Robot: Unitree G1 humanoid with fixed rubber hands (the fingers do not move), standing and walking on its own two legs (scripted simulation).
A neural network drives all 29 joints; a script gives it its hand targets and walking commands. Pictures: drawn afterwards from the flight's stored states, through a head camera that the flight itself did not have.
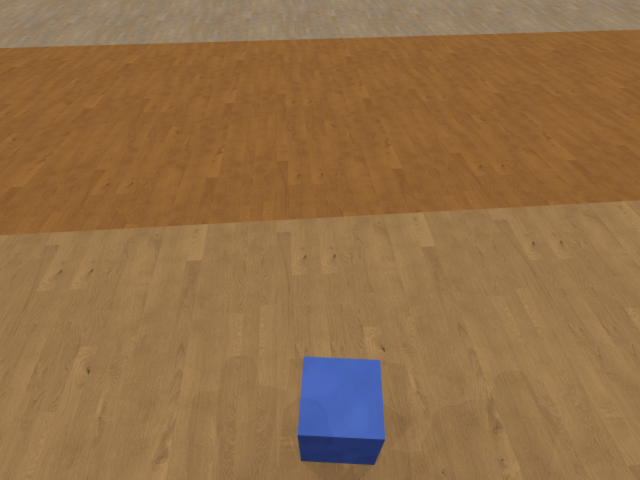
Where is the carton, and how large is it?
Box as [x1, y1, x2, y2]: [298, 357, 384, 464]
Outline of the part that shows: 304,357 298,423 298,441 301,460 373,464 384,440 379,360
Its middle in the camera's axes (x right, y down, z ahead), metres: +0.06 +0.49 +1.08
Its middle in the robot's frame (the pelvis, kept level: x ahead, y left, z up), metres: +0.43 -0.04 -0.65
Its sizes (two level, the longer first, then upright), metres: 0.210 0.200 0.250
